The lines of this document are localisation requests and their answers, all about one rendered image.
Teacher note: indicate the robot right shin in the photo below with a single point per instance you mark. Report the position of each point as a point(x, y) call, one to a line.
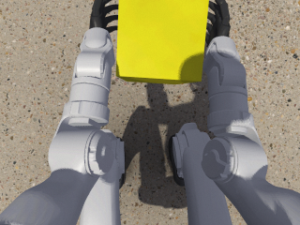
point(188, 126)

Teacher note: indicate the robot left hand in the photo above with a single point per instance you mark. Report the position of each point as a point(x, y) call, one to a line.
point(98, 15)

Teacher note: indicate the right robot forearm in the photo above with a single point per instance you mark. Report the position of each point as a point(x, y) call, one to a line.
point(227, 92)

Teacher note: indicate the carton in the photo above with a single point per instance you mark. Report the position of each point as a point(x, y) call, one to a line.
point(161, 41)

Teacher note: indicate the left robot foot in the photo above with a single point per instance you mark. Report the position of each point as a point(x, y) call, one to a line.
point(121, 181)

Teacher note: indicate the left robot forearm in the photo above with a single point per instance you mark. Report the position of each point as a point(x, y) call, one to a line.
point(87, 107)

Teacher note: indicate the robot right hand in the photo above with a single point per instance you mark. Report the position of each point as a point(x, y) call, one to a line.
point(220, 20)

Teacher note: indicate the right robot upper arm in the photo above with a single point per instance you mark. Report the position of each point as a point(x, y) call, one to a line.
point(239, 167)

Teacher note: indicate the left robot upper arm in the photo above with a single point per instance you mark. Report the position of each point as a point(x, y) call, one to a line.
point(77, 158)

